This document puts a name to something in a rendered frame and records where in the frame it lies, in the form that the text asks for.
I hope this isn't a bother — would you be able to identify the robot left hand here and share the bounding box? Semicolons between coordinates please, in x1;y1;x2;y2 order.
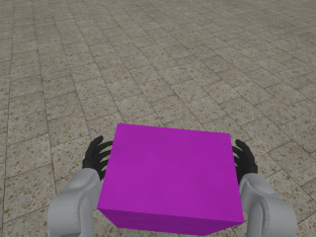
82;135;114;181

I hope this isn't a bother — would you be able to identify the robot right hand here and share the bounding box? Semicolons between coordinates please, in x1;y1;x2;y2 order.
232;139;258;186

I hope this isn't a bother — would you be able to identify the right robot forearm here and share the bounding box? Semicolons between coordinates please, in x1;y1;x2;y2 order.
238;173;298;237

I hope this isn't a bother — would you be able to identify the carton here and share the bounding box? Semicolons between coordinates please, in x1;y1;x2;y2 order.
97;123;245;236

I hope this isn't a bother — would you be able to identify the left robot forearm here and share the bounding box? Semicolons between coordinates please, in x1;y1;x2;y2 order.
46;168;102;237

